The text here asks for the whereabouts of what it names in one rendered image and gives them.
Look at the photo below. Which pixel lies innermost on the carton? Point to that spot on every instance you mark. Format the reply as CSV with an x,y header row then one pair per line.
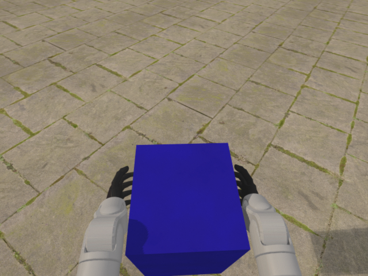
x,y
185,215

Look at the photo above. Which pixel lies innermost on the robot right hand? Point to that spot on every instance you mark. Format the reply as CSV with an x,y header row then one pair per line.
x,y
246,182

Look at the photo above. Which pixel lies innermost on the robot right forearm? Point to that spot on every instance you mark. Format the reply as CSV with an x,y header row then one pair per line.
x,y
270,237

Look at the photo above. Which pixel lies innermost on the robot left forearm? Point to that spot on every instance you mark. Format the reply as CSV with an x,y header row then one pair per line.
x,y
101,252

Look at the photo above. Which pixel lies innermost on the robot left hand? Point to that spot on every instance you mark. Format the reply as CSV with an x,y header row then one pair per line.
x,y
117,187

